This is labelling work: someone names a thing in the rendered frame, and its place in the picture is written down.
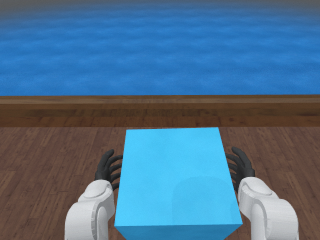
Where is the robot left forearm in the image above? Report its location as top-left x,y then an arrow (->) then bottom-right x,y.
64,179 -> 116,240

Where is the carton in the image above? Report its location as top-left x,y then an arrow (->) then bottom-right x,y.
114,127 -> 243,240

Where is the robot right hand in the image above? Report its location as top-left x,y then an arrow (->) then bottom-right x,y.
225,146 -> 255,194

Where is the robot left hand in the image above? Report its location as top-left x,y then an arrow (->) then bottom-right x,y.
94,149 -> 123,191

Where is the robot right forearm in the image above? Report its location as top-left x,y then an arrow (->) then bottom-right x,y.
237,177 -> 299,240

